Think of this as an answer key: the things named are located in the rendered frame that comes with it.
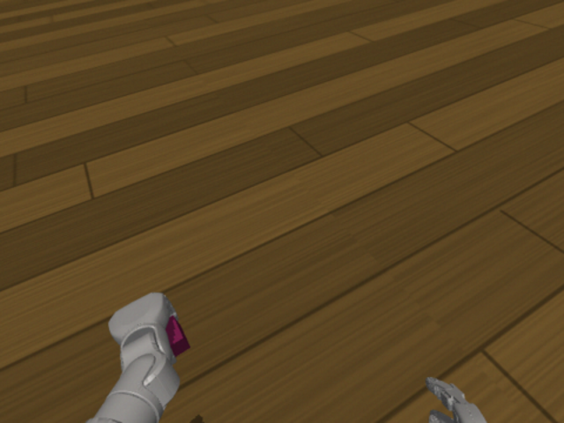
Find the left robot arm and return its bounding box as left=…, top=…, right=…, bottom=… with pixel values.
left=86, top=323, right=180, bottom=423

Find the right robot hand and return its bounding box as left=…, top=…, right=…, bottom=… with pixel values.
left=426, top=377, right=487, bottom=423

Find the left robot hand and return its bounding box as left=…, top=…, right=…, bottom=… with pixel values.
left=108, top=293, right=178, bottom=365

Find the small box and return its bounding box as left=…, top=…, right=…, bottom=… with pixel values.
left=166, top=315, right=190, bottom=357

